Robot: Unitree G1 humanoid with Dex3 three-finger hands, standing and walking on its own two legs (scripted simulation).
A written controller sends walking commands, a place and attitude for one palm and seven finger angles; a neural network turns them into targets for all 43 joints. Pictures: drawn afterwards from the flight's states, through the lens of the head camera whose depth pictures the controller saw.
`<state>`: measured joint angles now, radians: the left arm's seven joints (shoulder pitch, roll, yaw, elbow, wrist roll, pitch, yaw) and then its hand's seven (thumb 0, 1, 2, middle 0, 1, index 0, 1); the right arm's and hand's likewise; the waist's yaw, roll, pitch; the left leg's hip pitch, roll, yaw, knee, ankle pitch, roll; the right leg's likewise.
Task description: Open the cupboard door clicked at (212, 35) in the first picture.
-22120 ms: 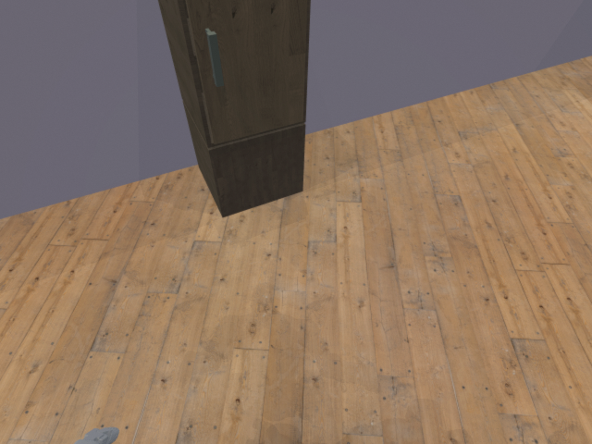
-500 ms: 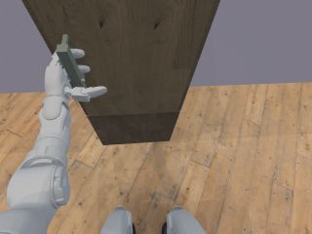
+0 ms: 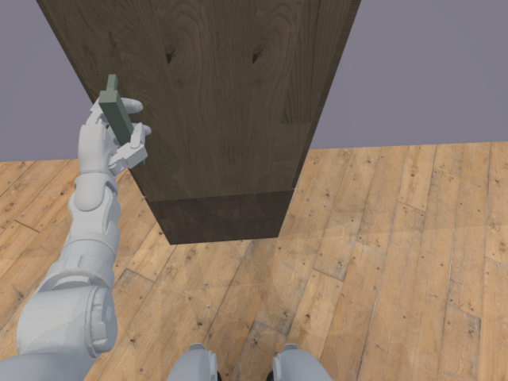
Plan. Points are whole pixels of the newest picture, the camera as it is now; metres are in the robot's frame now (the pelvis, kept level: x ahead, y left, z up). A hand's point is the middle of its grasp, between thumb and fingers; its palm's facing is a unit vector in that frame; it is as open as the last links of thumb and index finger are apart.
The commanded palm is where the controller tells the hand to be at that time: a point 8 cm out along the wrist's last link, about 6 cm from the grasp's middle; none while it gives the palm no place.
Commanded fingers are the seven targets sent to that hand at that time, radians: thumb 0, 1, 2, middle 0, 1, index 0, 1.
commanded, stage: pull the door open along its arc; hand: left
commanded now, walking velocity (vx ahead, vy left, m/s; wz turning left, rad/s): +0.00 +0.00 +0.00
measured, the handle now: (126, 123) +0.52 +0.19 +0.05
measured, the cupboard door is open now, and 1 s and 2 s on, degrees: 2 43 39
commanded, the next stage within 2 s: open thumb and fingers to let go in 0.94 s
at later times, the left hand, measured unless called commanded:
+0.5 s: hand (157, 206) +0.36 +0.13 +0.06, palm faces +0.16 -0.99 +0.07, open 6.2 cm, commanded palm +0.30 +0.18 +0.06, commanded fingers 0.00 0.90 0.90 -0.40 -1.35 -0.40 -1.35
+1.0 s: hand (222, 269) +0.27 +0.04 +0.06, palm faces +0.36 -0.93 -0.02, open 6.6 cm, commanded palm +0.21 +0.07 +0.06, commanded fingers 0.00 0.90 0.90 -0.40 -1.35 -0.40 -1.35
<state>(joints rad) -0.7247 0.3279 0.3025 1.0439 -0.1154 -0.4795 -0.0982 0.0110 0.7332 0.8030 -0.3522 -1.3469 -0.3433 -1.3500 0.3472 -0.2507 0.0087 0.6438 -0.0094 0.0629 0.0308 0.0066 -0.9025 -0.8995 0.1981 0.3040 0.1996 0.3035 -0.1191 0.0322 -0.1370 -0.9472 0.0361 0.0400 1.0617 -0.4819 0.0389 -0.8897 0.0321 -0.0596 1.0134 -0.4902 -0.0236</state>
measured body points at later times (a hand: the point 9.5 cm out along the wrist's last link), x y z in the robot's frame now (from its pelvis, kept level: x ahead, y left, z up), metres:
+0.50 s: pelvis +0.01 +0.00 +0.01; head +0.09 +0.00 +0.46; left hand +0.35 +0.18 +0.06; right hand +0.11 -0.25 -0.10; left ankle +0.01 +0.09 -0.66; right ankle -0.01 -0.11 -0.66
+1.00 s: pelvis +0.02 -0.05 +0.01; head +0.05 -0.07 +0.46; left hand +0.24 +0.08 +0.07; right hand +0.22 -0.24 -0.07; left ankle +0.01 +0.09 -0.66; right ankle -0.01 -0.11 -0.66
